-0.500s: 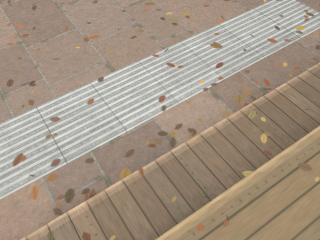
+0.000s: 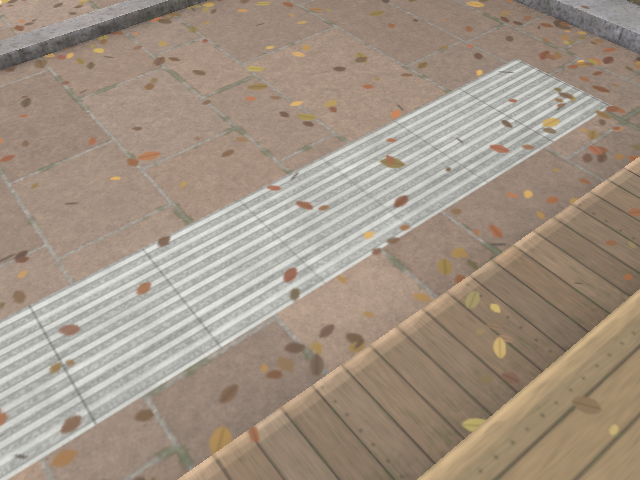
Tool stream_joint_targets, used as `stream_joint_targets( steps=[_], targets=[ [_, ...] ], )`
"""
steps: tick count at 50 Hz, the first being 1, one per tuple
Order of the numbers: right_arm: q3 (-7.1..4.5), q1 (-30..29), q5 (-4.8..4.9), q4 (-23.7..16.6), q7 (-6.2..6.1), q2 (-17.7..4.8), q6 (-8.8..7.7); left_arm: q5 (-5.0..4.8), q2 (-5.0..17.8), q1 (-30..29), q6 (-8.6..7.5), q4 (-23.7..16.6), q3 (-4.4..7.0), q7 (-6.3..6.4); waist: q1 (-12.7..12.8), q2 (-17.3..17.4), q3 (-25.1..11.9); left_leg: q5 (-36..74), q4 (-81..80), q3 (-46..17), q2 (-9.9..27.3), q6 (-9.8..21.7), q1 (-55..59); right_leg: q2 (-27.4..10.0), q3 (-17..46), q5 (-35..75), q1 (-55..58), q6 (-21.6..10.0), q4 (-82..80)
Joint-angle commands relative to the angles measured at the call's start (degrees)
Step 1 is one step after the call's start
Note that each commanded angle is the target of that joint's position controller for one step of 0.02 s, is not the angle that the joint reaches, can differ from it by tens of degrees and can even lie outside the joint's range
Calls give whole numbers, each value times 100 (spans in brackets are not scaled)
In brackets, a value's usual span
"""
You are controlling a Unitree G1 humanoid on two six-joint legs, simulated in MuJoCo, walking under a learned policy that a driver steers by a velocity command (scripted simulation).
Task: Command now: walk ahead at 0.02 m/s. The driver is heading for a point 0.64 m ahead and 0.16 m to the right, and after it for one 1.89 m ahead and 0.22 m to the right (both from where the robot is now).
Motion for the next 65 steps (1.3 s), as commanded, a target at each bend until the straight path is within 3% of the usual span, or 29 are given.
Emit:
stream_joint_targets(
  steps=[1, 6, 10, 12, 14, 16, 20, 22, 23, 24, 25, 26, 28, 33, 40, 42, 44, 45, 47, 48, 49, 50, 52, 54, 55, 58, 60, 62, 65],
  targets=[
    [-46, 460, -38, -16, 15, -336, -33, -52, 429, 248, -144, -45, 35, 30, -144, -479, 480, -440, -391, -927, 737, -109, 629, -525, 719, -508, -875, -208, -1182],
    [14, 394, -14, 92, -15, -257, -90, -44, 399, 464, -150, 32, 29, 15, -23, -172, 423, -315, -429, -925, 779, -139, 418, -478, 615, -34, -431, -285, -1046],
    [-54, 352, -48, 48, 6, -386, -45, 16, 733, 814, -75, 30, 186, -16, 145, -353, 621, -2385, 209, -607, 340, 5, -335, -453, 915, -2511, -468, -663, -1155],
    [-24, 9, -102, -136, 74, -194, -78, 23, 908, 1156, -50, 60, 288, -25, 369, -787, 971, -2046, 1124, -217, 97, -60, -1249, -1083, 1812, -3262, -140, -1026, -1707],
    [-49, -241, -183, -331, 130, -254, -163, 59, 1000, 1174, -87, 54, 382, -18, 437, -881, 1071, -1563, 2062, -223, 347, -51, -1848, -1682, 2377, -2895, 131, -1365, -2031],
    [-112, -318, -184, -475, 175, -399, -264, 102, 1045, 1150, -172, 50, 437, -36, 360, -671, 968, -1689, 2346, -393, 540, -34, -2198, -1730, 2274, -2309, 480, -1436, -1913],
    [-175, -427, -71, -629, 245, -374, -390, 74, 1017, 814, -303, -73, 456, -77, 212, -703, 882, -1326, 1445, -118, 373, -92, -1213, -1267, 1427, -971, 111, -1147, -1529],
    [-220, 391, -46, -354, 258, -336, -405, 19, 1074, 543, -325, -150, 467, -100, -175, -490, 687, -620, 563, 141, 28, -109, 461, -908, 928, -371, -686, -901, -931],
    [-321, 1066, -51, -146, 201, -556, -445, 36, 971, 504, -366, -178, 432, -107, -447, -147, 382, -727, 340, -232, 208, -61, 1588, -623, 572, -125, -1238, -749, -117],
    [-478, 1939, -130, -57, 127, -1206, -501, 0, 565, 414, -416, -382, 308, -151, -775, 1188, -30, -2091, -673, -2406, 1756, 284, 2499, 46, -244, -775, -2137, -434, 1892],
    [-525, 2477, -75, 134, 129, -1467, -393, 36, 764, 380, -423, -524, 380, -183, -757, 1789, -53, -2604, -1296, -4191, 2515, 804, 2535, 410, -408, -1607, -3009, -441, 3241],
    [-436, 1855, -83, -8, 125, -1142, -354, 137, 957, 66, -396, -586, 427, -218, -453, 768, 449, -2685, -1198, -3835, 2462, 847, 2013, -32, 8, -1267, -3239, -554, 3934],
    [-332, 829, -128, -383, 156, -878, -434, 14, 725, -163, -409, -623, 385, -293, -75, 84, 714, -1387, -1340, -2733, 2016, 681, 1176, -386, 173, -304, -2850, -555, 3694],
    [-201, 1280, -38, -219, 60, -722, -599, 14, 807, -403, -228, -713, 453, -353, 150, 295, 498, 1399, -1326, -1459, 1568, 577, 1537, -400, -105, 450, -2860, -315, 3072],
    [-152, 1358, -56, -133, -2, -786, -579, 15, 666, -1802, -134, -1332, 291, -448, -5, 455, 683, 2957, -1401, -250, 1328, 430, 1173, -52, -552, 1530, -2130, -360, 1421],
    [-181, 1408, -127, -67, -65, -829, -566, 93, 893, -1477, -137, -1191, 360, -453, 162, 323, 521, 3461, -886, -74, 1651, 427, 1820, -197, -181, 1793, -2387, -641, 1866],
    [-165, 1022, -129, -240, -54, -888, -567, 140, 1009, -1197, -171, -1069, 419, -410, 342, 236, 303, 4905, -232, 353, 1532, 314, 1537, 220, -738, 1575, -1464, -888, 2046],
    [-158, 988, -177, -154, -87, -884, -617, 138, 1019, -1071, -241, -1023, 439, -398, 465, 463, 226, 4605, 236, 312, 1586, 182, 1843, -15, -141, 2199, -1445, -1075, 1717],
    [-201, 516, -192, -284, -84, -1072, -572, 184, 1211, -259, -254, -733, 545, -358, 886, 506, 26, 4947, 1575, 413, 1583, 127, 1446, 290, -448, 1593, -366, -1224, 1382],
    [-273, 354, -167, -331, -11, -1211, -529, 257, 1436, 880, -251, -329, 683, -326, 1337, 307, -269, 4993, 3152, 295, 1554, 97, 503, 407, -480, 1058, 1059, -1377, 1340],
    [-323, 30, -60, -434, 91, -1256, -502, 166, 1633, 1868, -264, -26, 812, -242, 1911, -819, -487, 2781, 5893, 470, 782, -231, -907, 9, 184, 1195, 2308, -1797, 239],
    [-256, -34, -133, -724, 208, -821, -591, 39, 1632, 1497, -244, -22, 737, -198, 1358, -1828, -280, -2443, 7227, -49, 45, -474, -3092, -844, 2299, 422, 2992, -2154, -414],
    [-316, -32, -121, -940, 263, -1084, -645, 75, 1545, 237, -235, -414, 654, -146, 478, -14, 448, -1973, 5408, -942, 743, -407, -3076, -1300, 3223, -294, 1334, -1902, -1045],
    [-362, -129, -241, -967, 316, -1093, -530, 192, 1414, -522, -298, -684, 597, -71, 29, 614, 723, -2164, 4114, -857, 886, -583, -1563, -1038, 2791, -970, -802, -1755, -932],
    [-355, -70, -351, -941, 326, -908, -408, 256, 1435, -749, -413, -746, 582, -79, -113, 464, 683, -1131, 3993, -507, 673, -622, -909, -719, 2284, -912, -1516, -1716, -769],
    [-325, -539, -342, -1368, 336, -771, -218, 58, 1309, -556, -698, -530, 576, -13, -173, -179, 465, 1455, 2803, -560, 540, -631, -354, -210, 1935, -1751, -2253, -1399, -320],
    [-306, -523, -185, -1411, 318, -833, -254, 77, 1263, -649, -671, -644, 570, -24, -172, -389, 379, 2176, 2312, -562, 463, -615, 87, -93, 1805, -1771, -2504, -1352, 49],
    [-275, -843, -148, -1511, 351, -865, -360, 129, 1236, -395, -582, -701, 569, 3, 111, -270, 494, 2285, 1660, -388, 263, -640, 293, 72, 1636, -1954, -2420, -1201, 583],
    [-256, -753, 3, -1462, 325, -809, -571, 240, 1205, 72, -419, -756, 564, 189, 367, -269, 680, 3121, -433, -469, 315, -689, 399, 406, 1413, -1757, -1435, -989, 2096]
  ],
)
